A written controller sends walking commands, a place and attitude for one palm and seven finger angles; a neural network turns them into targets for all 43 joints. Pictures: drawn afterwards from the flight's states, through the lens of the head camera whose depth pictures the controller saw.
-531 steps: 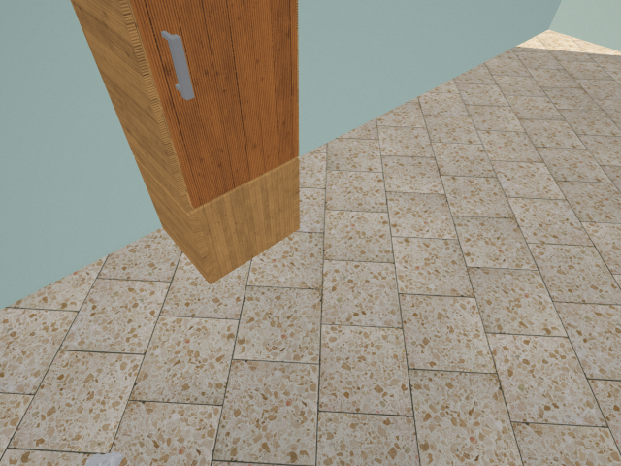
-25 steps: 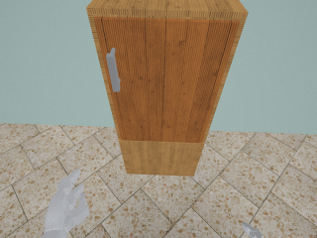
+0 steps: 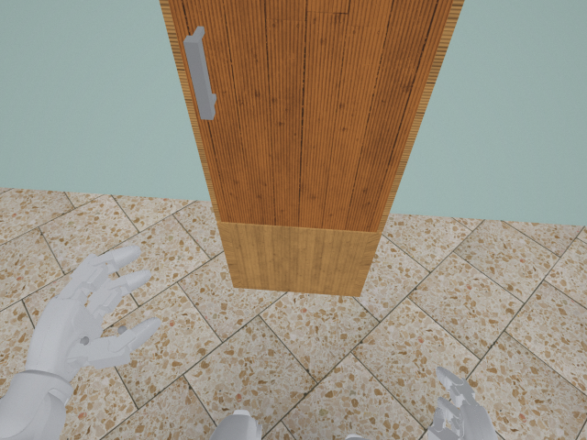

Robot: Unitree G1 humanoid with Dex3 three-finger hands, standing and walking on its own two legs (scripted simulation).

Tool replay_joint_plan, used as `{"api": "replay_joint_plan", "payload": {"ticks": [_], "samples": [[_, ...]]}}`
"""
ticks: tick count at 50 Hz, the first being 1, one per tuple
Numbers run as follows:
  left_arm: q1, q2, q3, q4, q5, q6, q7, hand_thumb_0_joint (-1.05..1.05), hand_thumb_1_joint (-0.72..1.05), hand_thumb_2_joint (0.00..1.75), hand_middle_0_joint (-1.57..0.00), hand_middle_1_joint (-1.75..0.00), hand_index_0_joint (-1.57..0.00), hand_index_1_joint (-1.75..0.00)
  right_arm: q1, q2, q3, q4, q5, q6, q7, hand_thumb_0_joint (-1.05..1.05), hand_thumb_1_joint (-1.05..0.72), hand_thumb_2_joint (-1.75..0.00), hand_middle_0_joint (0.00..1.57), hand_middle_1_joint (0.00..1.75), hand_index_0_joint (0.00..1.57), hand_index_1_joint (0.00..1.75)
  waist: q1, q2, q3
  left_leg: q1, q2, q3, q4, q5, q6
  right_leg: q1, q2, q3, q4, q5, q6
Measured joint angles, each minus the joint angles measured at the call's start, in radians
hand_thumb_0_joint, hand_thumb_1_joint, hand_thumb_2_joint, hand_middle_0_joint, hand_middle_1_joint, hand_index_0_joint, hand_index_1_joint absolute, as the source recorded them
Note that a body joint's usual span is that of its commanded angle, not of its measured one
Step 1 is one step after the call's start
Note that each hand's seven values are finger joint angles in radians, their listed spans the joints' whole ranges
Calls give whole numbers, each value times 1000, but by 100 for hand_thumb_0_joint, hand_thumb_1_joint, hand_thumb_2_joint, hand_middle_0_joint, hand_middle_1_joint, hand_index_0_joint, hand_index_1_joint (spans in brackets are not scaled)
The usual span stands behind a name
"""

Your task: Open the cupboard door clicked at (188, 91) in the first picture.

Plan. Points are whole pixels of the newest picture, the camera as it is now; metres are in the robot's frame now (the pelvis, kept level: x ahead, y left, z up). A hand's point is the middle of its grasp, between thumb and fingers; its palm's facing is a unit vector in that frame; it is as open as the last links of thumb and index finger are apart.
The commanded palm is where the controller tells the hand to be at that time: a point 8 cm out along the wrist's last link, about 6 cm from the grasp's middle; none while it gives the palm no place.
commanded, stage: raise the hand with hooked fingers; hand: left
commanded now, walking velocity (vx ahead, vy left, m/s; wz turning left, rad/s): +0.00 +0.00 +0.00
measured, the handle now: (203, 74) +0.63 +0.20 +0.16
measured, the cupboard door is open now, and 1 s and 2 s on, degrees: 0 0 0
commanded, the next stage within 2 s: move the hooked fingers beside the handle in 1.42 s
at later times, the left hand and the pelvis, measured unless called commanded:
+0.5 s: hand (71, 275) +0.27 +0.27 +0.12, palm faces +0.02 -1.00 -0.04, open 13.1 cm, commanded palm +0.24 +0.33 +0.13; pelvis +0.01 +0.03 +0.03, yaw +0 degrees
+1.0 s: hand (34, 218) +0.31 +0.30 +0.17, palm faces +0.02 -1.00 -0.03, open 14.0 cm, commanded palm +0.27 +0.35 +0.17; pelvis +0.01 +0.03 +0.05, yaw +0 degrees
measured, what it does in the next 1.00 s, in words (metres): stands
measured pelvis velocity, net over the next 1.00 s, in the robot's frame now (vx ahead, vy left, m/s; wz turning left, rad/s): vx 0.01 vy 0.03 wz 0.00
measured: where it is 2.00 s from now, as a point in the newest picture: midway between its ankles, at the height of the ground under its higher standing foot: outside the picture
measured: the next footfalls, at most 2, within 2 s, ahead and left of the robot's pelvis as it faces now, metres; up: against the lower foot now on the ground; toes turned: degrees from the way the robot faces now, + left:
none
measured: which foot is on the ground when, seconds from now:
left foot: down 0.00-1.00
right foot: down 0.00-1.00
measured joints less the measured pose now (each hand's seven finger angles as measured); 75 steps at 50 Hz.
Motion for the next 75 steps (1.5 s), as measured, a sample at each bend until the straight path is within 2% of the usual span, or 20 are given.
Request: {"api": "replay_joint_plan", "payload": {"ticks": [2,5,10,15,24,34,41,51,55,62,75], "samples": [[-6,7,20,19,-13,30,0,1,26,62,-25,-71,-24,-71,22,-1,0,3,0,2,1,1,-90,-90,20,30,21,30,-12,3,-1,27,-1,16,-35,12,4,19,-1,15,-29,14,5],[1,4,42,27,-24,32,15,1,19,59,-25,-76,-25,-75,51,-13,-9,5,0,-2,3,1,-90,-90,20,30,21,30,-22,4,-2,60,-4,35,-79,26,11,43,-5,33,-67,31,14],[8,-8,43,11,-21,0,30,1,8,54,-26,-83,-26,-83,73,-47,-31,8,3,-17,5,1,-90,-90,20,30,21,30,-20,1,5,99,-13,52,-120,38,25,78,-13,48,-109,48,25],[-14,-4,32,13,-10,8,31,0,-4,49,-27,-91,-27,-90,56,-65,-35,4,8,-26,-2,1,-90,-90,20,30,21,30,-13,-8,16,133,-22,56,-146,45,36,116,-21,51,-141,60,36],[-107,28,50,31,-2,79,29,0,-25,40,-28,-104,-28,-104,4,-47,-6,-25,14,-27,-8,1,-90,-90,20,30,20,30,4,-13,27,210,-32,52,-202,63,47,205,-27,46,-218,88,47],[-217,67,84,89,0,178,-11,-1,-44,32,-30,-116,-29,-116,-12,-28,31,-35,17,-6,-12,1,-90,-90,20,30,21,30,23,-4,33,283,-41,50,-267,89,52,284,-32,43,-292,119,52],[-297,101,117,152,-1,217,-42,-1,-48,30,-30,-119,-30,-119,3,-37,37,-19,21,9,-23,1,-90,-90,20,30,21,30,23,-2,47,321,-41,49,-307,110,50,321,-30,42,-332,139,49],[-379,145,151,237,-9,253,-78,-1,-50,30,-30,-120,-30,-119,31,-61,25,-10,30,16,-30,1,-90,-90,20,30,21,30,8,-2,57,352,-34,53,-351,133,42,346,-22,46,-369,161,42],[-368,139,152,242,-15,256,-86,-1,-50,30,-30,-120,-30,-120,38,-67,17,-16,31,17,-24,1,-90,-90,20,30,21,30,5,-3,53,351,-30,59,-355,134,39,339,-18,52,-367,162,39],[-346,111,152,214,-4,238,-63,-1,-50,30,-30,-120,-30,-120,36,-64,12,-19,27,15,-22,1,-90,-90,20,30,21,30,7,-6,57,354,-25,61,-355,134,34,338,-14,55,-362,159,34],[-365,114,145,239,-9,244,-71,-1,-50,30,-30,-120,-30,-120,17,-53,24,-18,31,15,-30,1,-90,-90,20,30,21,30,17,5,53,356,-23,54,-356,135,28,340,-11,50,-357,155,29]]}}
